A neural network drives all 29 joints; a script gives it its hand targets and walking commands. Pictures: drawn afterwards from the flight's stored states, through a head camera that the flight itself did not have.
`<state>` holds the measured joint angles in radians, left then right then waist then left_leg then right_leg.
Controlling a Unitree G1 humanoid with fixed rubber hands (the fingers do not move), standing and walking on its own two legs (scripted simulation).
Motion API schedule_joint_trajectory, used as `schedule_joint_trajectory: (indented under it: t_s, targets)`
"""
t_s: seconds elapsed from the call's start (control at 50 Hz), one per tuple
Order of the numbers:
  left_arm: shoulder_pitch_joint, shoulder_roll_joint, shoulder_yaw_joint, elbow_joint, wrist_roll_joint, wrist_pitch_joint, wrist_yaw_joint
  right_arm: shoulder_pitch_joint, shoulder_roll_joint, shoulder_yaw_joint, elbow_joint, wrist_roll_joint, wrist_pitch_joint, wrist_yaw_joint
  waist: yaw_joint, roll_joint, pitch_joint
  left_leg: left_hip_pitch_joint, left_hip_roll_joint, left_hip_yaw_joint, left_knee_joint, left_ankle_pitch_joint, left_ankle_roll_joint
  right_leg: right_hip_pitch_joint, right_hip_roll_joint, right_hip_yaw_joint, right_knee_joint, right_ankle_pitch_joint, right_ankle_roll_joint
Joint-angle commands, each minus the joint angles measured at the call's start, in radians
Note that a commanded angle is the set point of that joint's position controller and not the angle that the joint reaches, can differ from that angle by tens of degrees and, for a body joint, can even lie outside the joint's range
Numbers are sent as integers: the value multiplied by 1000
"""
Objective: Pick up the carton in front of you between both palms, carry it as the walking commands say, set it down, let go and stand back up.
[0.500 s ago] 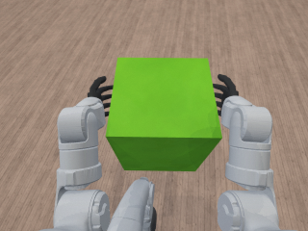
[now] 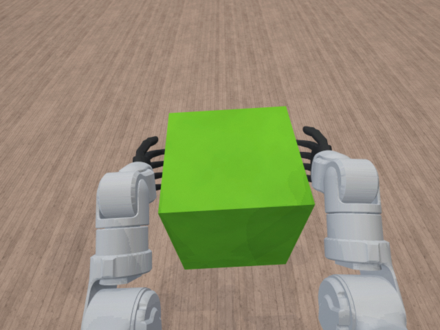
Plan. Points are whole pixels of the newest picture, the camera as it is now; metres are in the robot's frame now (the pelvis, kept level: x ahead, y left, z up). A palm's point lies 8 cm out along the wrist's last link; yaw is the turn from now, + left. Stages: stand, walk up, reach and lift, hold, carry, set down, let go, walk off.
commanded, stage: carry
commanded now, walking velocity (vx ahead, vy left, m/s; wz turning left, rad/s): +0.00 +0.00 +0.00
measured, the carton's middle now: (231, 194) +0.36 +0.00 +0.05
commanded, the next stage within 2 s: none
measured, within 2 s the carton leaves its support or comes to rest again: neither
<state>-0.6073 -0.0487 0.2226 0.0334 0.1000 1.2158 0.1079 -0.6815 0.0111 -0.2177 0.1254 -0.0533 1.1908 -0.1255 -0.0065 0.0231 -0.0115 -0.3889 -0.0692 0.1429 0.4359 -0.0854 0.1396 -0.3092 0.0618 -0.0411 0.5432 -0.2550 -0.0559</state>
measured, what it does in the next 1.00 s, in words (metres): stands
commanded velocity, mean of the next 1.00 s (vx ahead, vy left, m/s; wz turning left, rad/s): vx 0.00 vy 0.00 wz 0.00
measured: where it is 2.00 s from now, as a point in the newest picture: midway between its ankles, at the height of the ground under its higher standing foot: outside the picture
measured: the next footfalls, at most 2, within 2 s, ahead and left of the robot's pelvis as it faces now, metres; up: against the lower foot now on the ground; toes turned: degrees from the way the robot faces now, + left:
none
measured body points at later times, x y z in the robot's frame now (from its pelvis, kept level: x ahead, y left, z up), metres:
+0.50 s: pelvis +0.02 +0.00 +0.00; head +0.00 +0.00 +0.45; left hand +0.38 +0.15 +0.13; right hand +0.38 -0.15 +0.13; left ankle +0.10 +0.03 -0.73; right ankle +0.02 -0.09 -0.73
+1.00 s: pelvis +0.04 -0.02 +0.00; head +0.01 -0.03 +0.45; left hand +0.38 +0.13 +0.12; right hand +0.40 -0.17 +0.13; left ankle +0.10 +0.03 -0.73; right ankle +0.02 -0.09 -0.73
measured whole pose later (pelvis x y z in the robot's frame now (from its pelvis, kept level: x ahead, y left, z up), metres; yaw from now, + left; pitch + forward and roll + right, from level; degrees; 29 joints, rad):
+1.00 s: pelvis +0.04 -0.02 +0.00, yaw +2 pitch +1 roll +0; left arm -0.66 0.00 0.19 0.24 0.07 1.26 0.12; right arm -0.68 -0.02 -0.19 0.28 -0.06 1.23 -0.11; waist -0.01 0.00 -0.11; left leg -0.35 -0.08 0.10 0.48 -0.16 0.12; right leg -0.23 0.06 -0.07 0.54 -0.33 -0.08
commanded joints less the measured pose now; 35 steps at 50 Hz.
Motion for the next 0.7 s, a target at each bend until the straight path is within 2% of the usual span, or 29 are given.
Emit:
schedule_joint_trajectory:
  t_s: [0.0,0.08,0.16,0.28,0.4,0.54,0.68]
  targets:
    - [-797,-1018,-682,-25,-444,-10,-225,-625,1033,587,5,367,29,268,-2,0,-436,236,218,-260,-131,-288,-54,33,-161,163,-117,-163,-51]
    - [-802,-1050,-612,114,-448,-11,-245,-612,1016,504,116,328,21,267,-2,1,-380,232,244,-286,-146,-121,-55,9,-138,126,-92,-60,-21]
    - [-854,-1087,-558,160,-463,-25,-244,-683,1038,466,132,341,3,262,2,12,-370,223,245,-312,-176,-145,-70,12,-131,114,-90,-79,-9]
    - [-882,-1101,-523,115,-479,-25,-217,-776,1092,488,60,402,3,249,1,3,-428,243,252,-343,-197,-165,-78,47,-122,97,-74,-109,-10]
    - [-861,-1086,-521,69,-471,-14,-195,-800,1122,523,1,445,13,245,-3,-3,-491,284,254,-337,-153,-30,-69,78,-125,94,-58,-88,-15]
    - [-851,-1075,-544,40,-465,-9,-192,-784,1128,546,-18,452,16,248,-6,-12,-516,300,238,-302,-73,116,-40,96,-142,108,-54,-24,-23]
    - [-850,-1075,-565,33,-469,-9,-199,-760,1120,552,-12,441,14,250,-6,-24,-506,285,215,-271,-17,159,-13,109,-158,119,-56,50,-32]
